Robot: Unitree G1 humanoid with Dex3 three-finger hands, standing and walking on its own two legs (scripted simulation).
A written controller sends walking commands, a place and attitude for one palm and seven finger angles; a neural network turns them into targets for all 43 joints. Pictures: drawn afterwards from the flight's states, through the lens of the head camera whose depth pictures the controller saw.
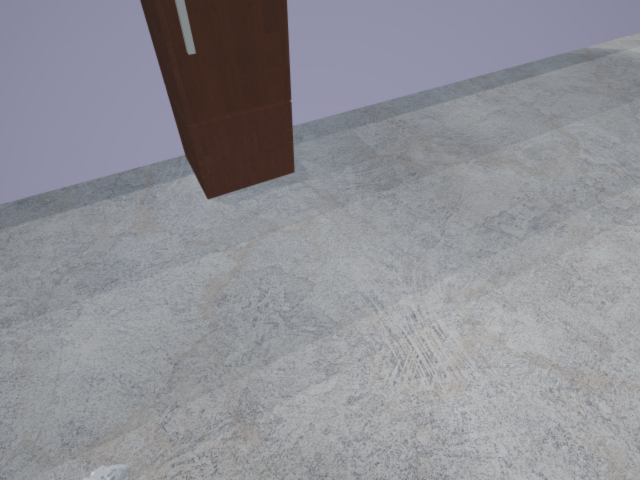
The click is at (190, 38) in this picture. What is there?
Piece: cupboard door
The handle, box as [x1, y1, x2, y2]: [175, 0, 195, 54]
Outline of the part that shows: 175,0 186,50 189,54 195,53 184,0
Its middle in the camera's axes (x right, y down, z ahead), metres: -0.46 -0.71 +1.27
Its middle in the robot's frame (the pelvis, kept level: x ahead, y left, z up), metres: +1.41 +0.53 +0.01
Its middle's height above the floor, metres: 0.78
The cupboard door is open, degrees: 0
